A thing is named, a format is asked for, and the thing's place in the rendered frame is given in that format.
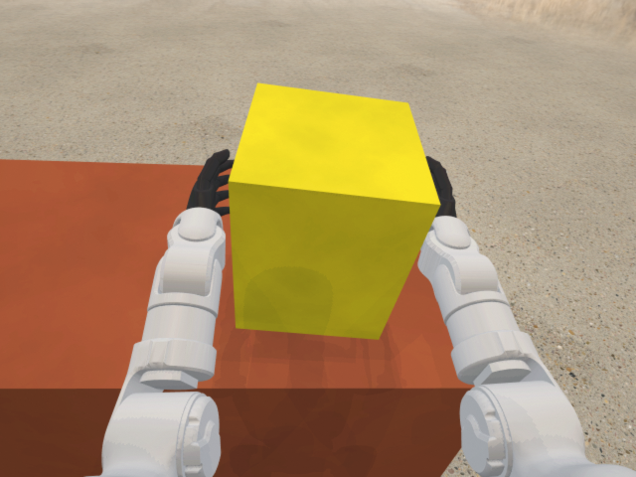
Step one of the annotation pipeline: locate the carton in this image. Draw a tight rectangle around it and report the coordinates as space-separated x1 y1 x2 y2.
229 83 440 340

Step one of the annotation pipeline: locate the robot left forearm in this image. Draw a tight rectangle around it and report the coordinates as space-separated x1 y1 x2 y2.
101 208 226 471

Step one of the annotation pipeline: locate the robot right upper arm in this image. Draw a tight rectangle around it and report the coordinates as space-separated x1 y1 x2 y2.
460 381 636 477

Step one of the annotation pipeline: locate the robot left upper arm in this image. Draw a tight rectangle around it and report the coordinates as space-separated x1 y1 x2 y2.
85 392 221 477

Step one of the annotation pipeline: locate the pedestal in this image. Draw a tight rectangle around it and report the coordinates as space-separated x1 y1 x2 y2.
0 159 475 477

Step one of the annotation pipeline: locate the robot right forearm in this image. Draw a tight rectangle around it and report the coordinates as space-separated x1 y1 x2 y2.
417 216 585 453

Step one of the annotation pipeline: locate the robot left hand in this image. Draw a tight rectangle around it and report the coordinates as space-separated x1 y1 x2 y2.
186 149 235 216

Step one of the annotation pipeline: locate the robot right hand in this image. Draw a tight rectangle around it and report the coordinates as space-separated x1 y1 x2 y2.
425 156 457 218

